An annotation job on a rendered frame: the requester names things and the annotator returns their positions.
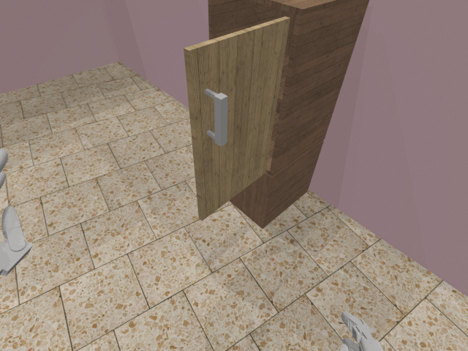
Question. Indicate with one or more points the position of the handle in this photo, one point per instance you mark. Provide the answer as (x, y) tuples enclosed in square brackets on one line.
[(220, 117)]

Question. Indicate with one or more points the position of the right robot hand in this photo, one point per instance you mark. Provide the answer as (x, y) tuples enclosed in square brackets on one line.
[(361, 333)]

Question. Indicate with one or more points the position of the left robot hand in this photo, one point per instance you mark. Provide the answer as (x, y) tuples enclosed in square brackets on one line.
[(14, 248)]

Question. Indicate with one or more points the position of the cupboard door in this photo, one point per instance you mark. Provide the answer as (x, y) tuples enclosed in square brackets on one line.
[(246, 66)]

